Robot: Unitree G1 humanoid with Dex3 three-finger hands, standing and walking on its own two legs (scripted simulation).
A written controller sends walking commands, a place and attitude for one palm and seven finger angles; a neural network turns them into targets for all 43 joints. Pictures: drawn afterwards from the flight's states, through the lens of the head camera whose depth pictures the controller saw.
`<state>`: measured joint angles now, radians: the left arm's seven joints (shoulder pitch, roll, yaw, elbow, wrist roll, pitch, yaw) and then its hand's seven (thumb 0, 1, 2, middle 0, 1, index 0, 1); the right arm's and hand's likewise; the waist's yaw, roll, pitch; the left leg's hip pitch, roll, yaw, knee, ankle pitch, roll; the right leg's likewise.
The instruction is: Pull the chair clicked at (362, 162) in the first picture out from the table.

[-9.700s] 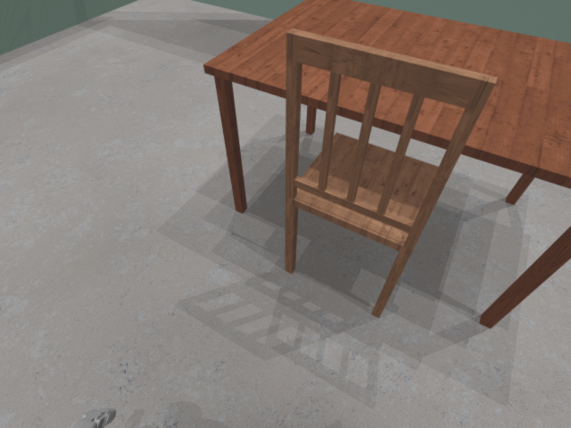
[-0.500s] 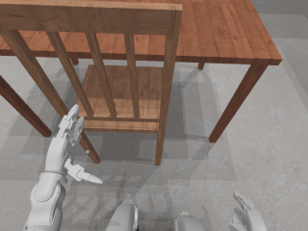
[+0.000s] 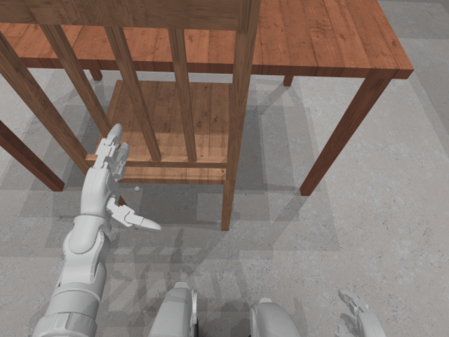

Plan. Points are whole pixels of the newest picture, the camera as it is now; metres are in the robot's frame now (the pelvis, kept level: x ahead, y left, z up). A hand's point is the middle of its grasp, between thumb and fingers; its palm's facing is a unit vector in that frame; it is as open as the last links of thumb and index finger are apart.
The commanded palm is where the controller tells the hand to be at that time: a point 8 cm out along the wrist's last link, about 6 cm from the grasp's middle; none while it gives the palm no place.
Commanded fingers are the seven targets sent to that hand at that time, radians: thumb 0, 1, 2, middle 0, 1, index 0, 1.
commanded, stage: aim the fingers beside a spindle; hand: left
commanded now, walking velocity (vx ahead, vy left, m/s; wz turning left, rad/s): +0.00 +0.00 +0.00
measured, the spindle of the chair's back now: (140, 109) +0.53 +0.18 +0.05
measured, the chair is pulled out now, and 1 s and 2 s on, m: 0.00 0.00 -0.01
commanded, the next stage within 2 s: push the fingers through the gap in 0.82 s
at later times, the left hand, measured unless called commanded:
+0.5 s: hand (144, 179) +0.39 +0.16 +0.02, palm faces -0.02 -1.00 -0.05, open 16.9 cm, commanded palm +0.36 +0.20 +0.02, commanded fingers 0.00 -0.50 0.30 -0.06 -0.08 -0.06 -0.08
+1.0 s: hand (147, 183) +0.38 +0.15 +0.02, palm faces -0.02 -1.00 -0.06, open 16.9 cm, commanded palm +0.37 +0.20 +0.02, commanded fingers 0.00 -0.50 0.30 -0.06 -0.08 -0.06 -0.08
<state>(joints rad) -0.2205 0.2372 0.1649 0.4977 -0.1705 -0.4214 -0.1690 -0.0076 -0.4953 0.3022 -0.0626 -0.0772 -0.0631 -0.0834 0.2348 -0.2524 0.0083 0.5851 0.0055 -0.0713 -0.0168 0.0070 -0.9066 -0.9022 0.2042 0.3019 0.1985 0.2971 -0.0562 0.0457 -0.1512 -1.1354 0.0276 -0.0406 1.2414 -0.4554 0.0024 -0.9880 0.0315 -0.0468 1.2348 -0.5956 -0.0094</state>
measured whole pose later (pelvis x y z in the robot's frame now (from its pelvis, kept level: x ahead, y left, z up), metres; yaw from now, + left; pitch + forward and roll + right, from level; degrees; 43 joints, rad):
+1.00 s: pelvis +0.00 +0.00 -0.01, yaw +0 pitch +22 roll -3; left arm -0.31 0.23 0.16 0.60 -0.14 -0.47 -0.12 -0.01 -0.50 0.30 -0.06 -0.08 -0.06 -0.08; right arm 0.22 -0.25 0.01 0.58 0.00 0.00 0.00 0.00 -0.91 -0.90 0.20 0.30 0.20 0.30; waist -0.06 0.05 -0.16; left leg -1.20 0.03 -0.04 1.29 -0.46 0.00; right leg -1.05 0.03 -0.04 1.29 -0.61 -0.01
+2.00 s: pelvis -0.03 +0.01 -0.03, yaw -1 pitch +23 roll -4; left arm -0.66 0.30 0.24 0.96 -0.08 -0.53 -0.12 -0.01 -0.50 0.30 -0.06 -0.08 -0.18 -0.16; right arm 0.30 -0.25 0.02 0.64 -0.02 0.02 0.01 0.00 -0.91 -0.90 0.20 0.30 0.20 0.30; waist -0.11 0.05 -0.15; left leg -1.31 0.02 -0.05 1.33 -0.42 0.02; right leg -1.16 0.03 -0.06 1.33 -0.57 0.00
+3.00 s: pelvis +0.01 +0.00 -0.01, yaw +0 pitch +22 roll -3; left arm -0.24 0.25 0.19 0.53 -0.18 -0.46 -0.18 -0.01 -0.50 0.30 -0.06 -0.08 -0.06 -0.08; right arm 0.22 -0.25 0.00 0.58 0.00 0.00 0.00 0.00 -0.91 -0.90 0.20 0.30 0.20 0.30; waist -0.05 0.04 -0.16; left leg -1.17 0.03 -0.04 1.27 -0.48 0.00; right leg -1.03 0.04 -0.04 1.26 -0.62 -0.01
